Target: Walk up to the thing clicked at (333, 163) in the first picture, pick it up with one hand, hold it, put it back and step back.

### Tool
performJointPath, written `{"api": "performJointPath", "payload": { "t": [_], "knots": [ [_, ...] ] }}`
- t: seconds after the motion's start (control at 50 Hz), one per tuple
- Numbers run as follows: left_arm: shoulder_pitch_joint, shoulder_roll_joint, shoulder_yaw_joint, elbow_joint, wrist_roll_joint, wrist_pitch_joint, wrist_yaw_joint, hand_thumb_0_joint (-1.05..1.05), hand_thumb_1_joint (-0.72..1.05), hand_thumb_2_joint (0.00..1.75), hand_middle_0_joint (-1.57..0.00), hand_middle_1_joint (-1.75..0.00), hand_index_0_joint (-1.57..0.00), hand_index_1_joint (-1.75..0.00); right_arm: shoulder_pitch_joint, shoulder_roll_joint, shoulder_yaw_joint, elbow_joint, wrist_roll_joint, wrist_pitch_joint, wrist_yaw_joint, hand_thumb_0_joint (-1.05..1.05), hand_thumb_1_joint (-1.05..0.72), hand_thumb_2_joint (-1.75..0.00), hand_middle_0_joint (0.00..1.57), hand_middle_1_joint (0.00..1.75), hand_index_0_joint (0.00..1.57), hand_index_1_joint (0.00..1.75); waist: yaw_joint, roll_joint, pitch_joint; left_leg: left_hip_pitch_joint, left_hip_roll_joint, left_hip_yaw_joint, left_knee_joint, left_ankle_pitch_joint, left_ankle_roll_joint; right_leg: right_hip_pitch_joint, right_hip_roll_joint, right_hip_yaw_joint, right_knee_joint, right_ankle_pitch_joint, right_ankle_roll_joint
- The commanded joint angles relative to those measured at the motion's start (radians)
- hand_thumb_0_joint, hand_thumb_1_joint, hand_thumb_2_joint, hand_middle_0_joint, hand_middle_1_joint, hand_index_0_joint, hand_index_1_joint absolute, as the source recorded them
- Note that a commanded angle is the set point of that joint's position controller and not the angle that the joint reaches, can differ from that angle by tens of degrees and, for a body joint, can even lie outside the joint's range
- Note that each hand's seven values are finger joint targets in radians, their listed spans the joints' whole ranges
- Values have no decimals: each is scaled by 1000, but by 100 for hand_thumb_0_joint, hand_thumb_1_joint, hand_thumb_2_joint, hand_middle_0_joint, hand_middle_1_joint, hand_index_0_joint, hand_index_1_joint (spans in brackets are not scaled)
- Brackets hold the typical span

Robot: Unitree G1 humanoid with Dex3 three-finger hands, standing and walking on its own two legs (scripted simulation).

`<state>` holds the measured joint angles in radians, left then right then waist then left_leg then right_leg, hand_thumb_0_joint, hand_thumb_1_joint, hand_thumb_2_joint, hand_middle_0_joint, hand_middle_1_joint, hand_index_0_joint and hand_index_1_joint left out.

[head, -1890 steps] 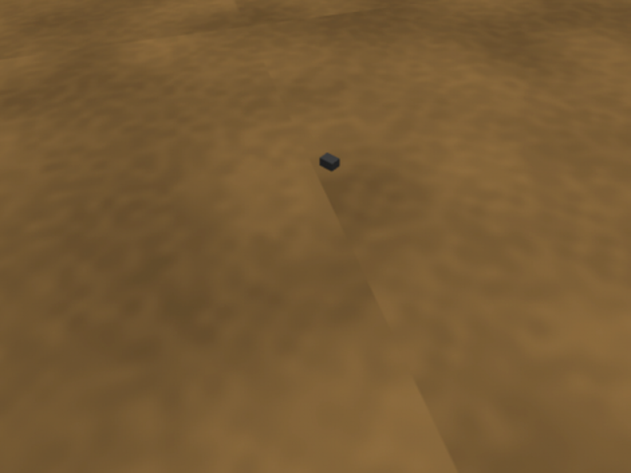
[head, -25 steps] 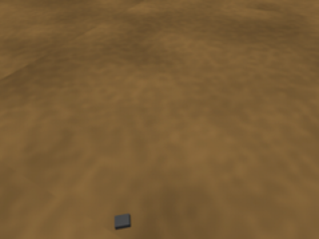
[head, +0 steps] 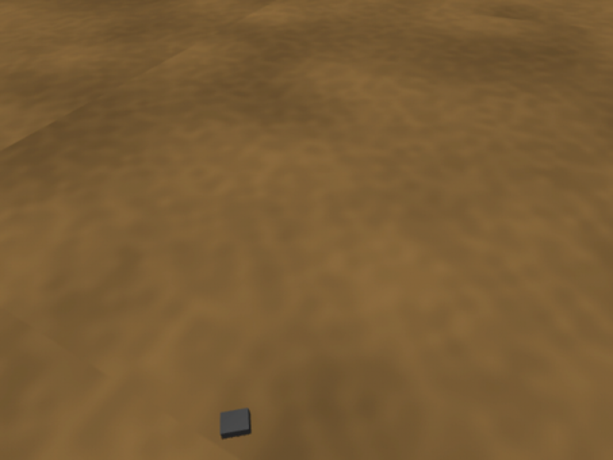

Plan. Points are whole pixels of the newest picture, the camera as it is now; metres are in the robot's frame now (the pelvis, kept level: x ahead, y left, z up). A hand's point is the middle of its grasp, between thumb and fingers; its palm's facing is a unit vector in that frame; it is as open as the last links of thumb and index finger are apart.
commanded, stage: stand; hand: left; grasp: from above
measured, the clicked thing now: (235, 423) +0.41 +0.27 -0.76
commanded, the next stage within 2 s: step back in 0.24 s
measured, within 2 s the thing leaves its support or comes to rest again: neither
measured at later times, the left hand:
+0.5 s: hand out of the picture +0.06 +0.26 -0.17, palm faces -0.04 -0.91 -0.41, open 7.4 cm
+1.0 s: hand out of the picture -0.01 +0.29 -0.18, palm faces +0.04 -0.93 -0.37, open 7.4 cm
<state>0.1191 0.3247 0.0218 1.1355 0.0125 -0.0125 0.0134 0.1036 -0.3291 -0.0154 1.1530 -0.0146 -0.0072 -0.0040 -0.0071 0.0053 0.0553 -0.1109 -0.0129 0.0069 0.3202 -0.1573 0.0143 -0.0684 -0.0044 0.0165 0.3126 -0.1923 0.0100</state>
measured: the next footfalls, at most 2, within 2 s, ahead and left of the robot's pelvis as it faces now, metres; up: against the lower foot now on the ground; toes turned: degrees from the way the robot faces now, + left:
left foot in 0.94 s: -0.13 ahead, +0.12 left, +0.00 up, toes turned +0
right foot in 1.34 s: -0.18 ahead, -0.09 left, +0.00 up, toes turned +1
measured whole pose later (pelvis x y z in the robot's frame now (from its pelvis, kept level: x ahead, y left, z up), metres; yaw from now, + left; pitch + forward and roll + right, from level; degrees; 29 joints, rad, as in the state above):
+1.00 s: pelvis -0.14 +0.02 -0.03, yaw +2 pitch -3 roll +1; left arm 0.06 0.39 0.07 0.85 0.01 0.06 0.02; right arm 0.15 -0.36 -0.04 0.95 -0.04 0.05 0.00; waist 0.00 -0.06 0.21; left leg -0.22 -0.05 -0.02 0.65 -0.39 0.03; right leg -0.47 -0.02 0.06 0.74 -0.36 0.00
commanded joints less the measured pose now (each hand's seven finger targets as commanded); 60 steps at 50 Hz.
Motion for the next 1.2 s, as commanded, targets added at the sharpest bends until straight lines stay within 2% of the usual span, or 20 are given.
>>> {"api": "performJointPath", "payload": {
  "t": [0.0,0.2,0.22,0.3,0.46,0.5,0.52,0.56,0.6,0.66,0.78,0.86,0.9,0.92,0.94,0.96,0.98,1.02,1.06,1.18],
  "knots": [
    [-34,200,30,-63,-1,-20,7,0,90,90,-20,-30,-20,-30,-34,-205,-33,-53,2,-25,-12,0,-90,-90,20,30,20,30,-1,-7,-60,35,135,-111,-50,111,14,-38,-118,90,-58,104,-25],
    [-24,208,27,-63,-1,-18,2,0,90,90,-20,-30,-20,-30,-30,-209,-31,-51,3,-26,-8,0,-90,-90,20,30,20,30,0,-1,-43,23,134,-119,-69,41,11,-64,-114,92,-63,43,-31],
    [-30,293,68,-84,-14,-8,7,0,90,90,-20,-30,-20,-30,-65,-274,-54,-77,1,-9,-5,0,-90,-90,20,30,20,30,1,-14,48,-39,129,-129,30,222,30,-145,-98,96,20,216,-33],
    [-3,261,70,-134,-18,0,13,0,90,90,-20,-30,-20,-30,-29,-253,-60,-119,19,5,-3,0,-90,-90,20,30,20,30,-5,2,-97,-1,142,-110,109,340,65,-99,-79,76,126,277,-60],
    [65,238,69,-186,2,37,7,0,90,90,-20,-30,-20,-30,-81,-304,-96,-224,12,34,-4,0,-90,-90,20,30,20,30,18,136,-168,-120,255,-210,132,229,191,-120,-2,23,415,-13,-69],
    [99,245,79,-183,5,40,4,0,90,90,-20,-30,-20,-30,-106,-296,-98,-248,11,41,-5,0,-90,-90,20,30,20,30,34,112,-156,-212,235,-200,187,130,184,-97,-13,44,411,-46,-92],
    [114,257,86,-186,8,38,2,0,90,90,-20,-30,-20,-30,-117,-284,-96,-260,14,46,-4,0,-90,-90,20,30,20,30,46,61,-142,-233,181,-168,270,33,154,-121,-60,104,326,-24,-119],
    [42,379,111,-231,22,23,0,0,90,90,-20,-30,-20,-30,-105,-220,-79,-276,13,61,-5,0,-90,-90,20,30,20,30,47,-259,-25,-327,-122,-51,664,-408,27,-259,-332,484,-47,102,-245],
    [-42,394,120,-284,36,15,10,0,90,90,-20,-30,-20,-30,-1,-257,-95,-247,5,71,-10,0,-90,-90,20,30,20,30,16,-208,-4,-309,-100,-172,887,-444,15,-361,-381,546,-53,38,-312],
    [-144,299,106,-318,29,16,17,0,90,90,-20,-30,-20,-30,93,-264,-94,-205,28,65,-4,0,-90,-90,20,30,20,30,-39,-134,-27,-320,-111,-181,918,-298,-10,-297,-210,265,5,21,-200],
    [30,275,115,-324,21,24,27,0,90,90,-20,-30,-20,-30,31,-256,-62,-261,10,42,-20,0,-90,-90,20,30,20,30,74,-143,-164,-425,-61,-134,648,-378,-55,121,-256,256,141,310,-249],
    [-12,300,118,-358,9,41,25,0,90,90,-20,-30,-20,-30,127,-245,-67,-244,-5,34,-22,0,-90,-90,20,30,20,30,20,-233,-189,-233,5,-73,282,-300,-12,63,-253,216,225,444,-200],
    [-36,301,110,-379,-2,56,15,0,90,90,-20,-30,-20,-30,178,-247,-81,-223,-17,30,-16,0,-90,-90,20,30,20,30,-24,-163,-154,-77,-8,-24,58,-11,7,-102,-185,144,270,291,-128],
    [-26,256,97,-392,-4,59,12,0,90,90,-20,-30,-20,-30,160,-304,-98,-237,-32,29,-12,0,-90,-90,20,30,20,30,-13,16,-145,-20,121,-223,37,49,38,-244,-88,81,364,90,-70],
    [-38,220,91,-398,-9,57,16,0,90,90,-20,-30,-20,-30,106,-390,-115,-257,-41,31,-6,0,-90,-90,20,30,20,30,-9,243,-104,21,312,-473,-23,174,131,-457,92,-1,541,-332,-29],
    [-105,261,114,-399,9,57,31,0,90,90,-20,-30,-20,-30,80,-445,-122,-284,-34,30,-4,0,-90,-90,20,30,20,30,-64,254,-70,-186,391,-528,-25,181,251,-381,118,132,728,-483,-7],
    [-110,271,115,-390,15,55,32,0,90,90,-20,-30,-20,-30,29,-417,-122,-299,-32,24,-10,0,-90,-90,20,30,20,30,-48,243,-36,-232,405,-527,-35,170,287,-371,98,162,851,-437,-14],
    [-38,248,112,-356,-6,56,23,0,90,90,-20,-30,-20,-30,-49,-309,-87,-322,-39,18,-20,0,-90,-90,20,30,20,30,18,123,-32,-120,245,-272,63,369,187,-444,129,196,930,-322,-25],
    [49,235,109,-346,-11,57,21,0,90,90,-20,-30,-20,-30,-36,-271,-81,-327,-24,17,-28,0,-90,-90,20,30,20,30,55,98,-46,-6,192,-187,123,467,125,-498,134,180,934,-268,-34],
    [7,215,94,-378,2,33,19,0,90,90,-20,-30,-20,-30,94,-280,-97,-325,-4,23,-35,0,-90,-90,20,30,20,30,-43,145,-86,200,252,-222,190,517,223,-470,74,111,597,-315,24]
  ]
}}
